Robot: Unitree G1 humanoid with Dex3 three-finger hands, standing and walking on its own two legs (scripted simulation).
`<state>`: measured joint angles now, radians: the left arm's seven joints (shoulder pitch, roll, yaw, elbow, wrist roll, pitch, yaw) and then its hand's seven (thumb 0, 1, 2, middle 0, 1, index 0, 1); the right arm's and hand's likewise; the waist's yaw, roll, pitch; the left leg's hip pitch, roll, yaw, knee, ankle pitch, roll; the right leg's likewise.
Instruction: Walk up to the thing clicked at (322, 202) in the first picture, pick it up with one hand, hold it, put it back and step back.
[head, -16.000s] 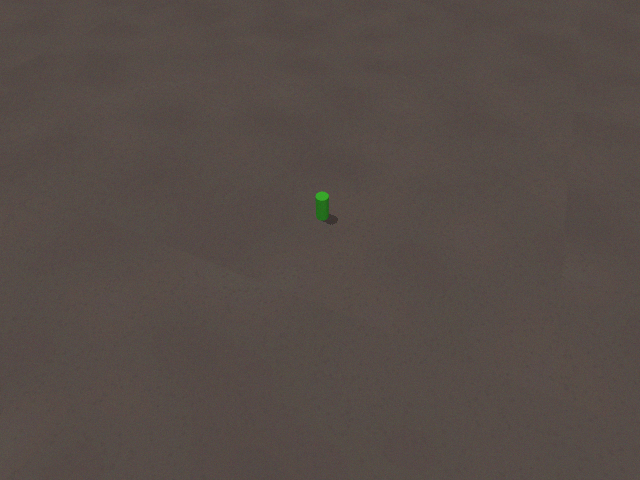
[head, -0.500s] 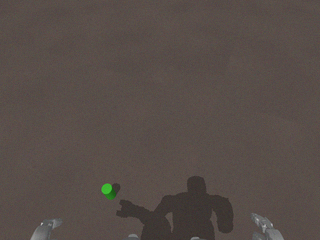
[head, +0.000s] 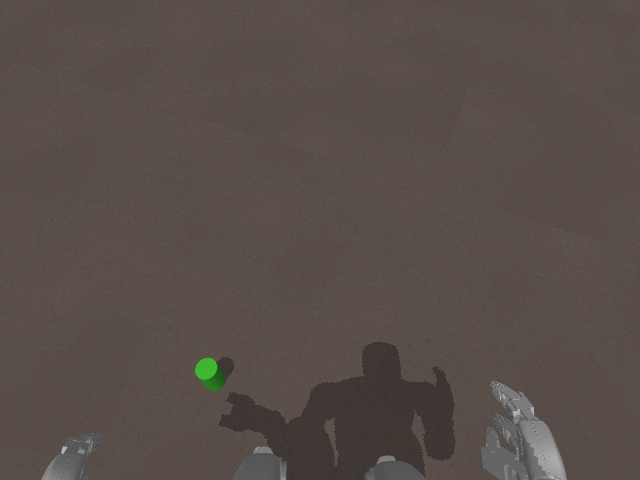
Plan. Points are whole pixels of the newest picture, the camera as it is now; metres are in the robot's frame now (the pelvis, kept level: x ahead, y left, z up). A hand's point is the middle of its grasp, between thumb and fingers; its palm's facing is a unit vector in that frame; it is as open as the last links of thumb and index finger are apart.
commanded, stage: go down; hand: left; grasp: from above
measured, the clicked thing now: (210, 375) +0.43 +0.29 -0.64
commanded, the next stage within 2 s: none
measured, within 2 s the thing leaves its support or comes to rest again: neither
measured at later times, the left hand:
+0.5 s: hand out of the picture +0.13 +0.29 -0.14, palm faces +0.04 -0.90 -0.43, open 16.3 cm
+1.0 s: hand (89, 426) +0.24 +0.37 -0.23, palm faces +0.17 -0.90 -0.40, open 15.8 cm
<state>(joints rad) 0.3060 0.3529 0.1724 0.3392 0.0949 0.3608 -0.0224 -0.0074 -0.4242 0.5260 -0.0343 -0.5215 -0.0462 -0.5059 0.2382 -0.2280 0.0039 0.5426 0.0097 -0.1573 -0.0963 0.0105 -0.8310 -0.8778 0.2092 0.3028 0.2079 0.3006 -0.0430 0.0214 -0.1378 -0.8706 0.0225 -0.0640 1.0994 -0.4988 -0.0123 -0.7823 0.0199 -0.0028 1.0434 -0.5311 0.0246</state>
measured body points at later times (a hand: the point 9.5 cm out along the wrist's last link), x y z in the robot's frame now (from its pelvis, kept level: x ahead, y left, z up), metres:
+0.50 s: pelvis -0.02 +0.00 -0.03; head +0.07 +0.02 +0.41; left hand +0.13 +0.34 -0.12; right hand +0.14 -0.25 -0.11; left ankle +0.02 +0.12 -0.66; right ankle -0.01 -0.14 -0.66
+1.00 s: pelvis -0.07 -0.01 -0.17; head +0.11 +0.02 +0.24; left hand +0.23 +0.42 -0.20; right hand +0.10 -0.28 -0.29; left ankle +0.02 +0.12 -0.66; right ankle -0.01 -0.14 -0.66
